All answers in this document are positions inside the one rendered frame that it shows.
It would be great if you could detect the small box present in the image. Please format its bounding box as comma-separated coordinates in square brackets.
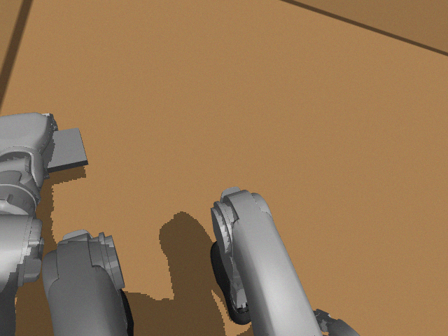
[42, 127, 88, 173]

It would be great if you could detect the left robot foot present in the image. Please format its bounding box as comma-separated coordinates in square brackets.
[120, 289, 134, 336]

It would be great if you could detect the left robot arm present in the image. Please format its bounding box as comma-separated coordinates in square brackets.
[0, 146, 45, 336]

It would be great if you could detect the right robot foot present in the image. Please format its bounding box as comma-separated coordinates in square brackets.
[210, 241, 251, 325]

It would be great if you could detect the right robot hand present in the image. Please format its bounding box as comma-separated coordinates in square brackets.
[313, 309, 360, 336]

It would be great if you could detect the left robot hand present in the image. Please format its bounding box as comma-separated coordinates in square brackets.
[0, 112, 58, 180]

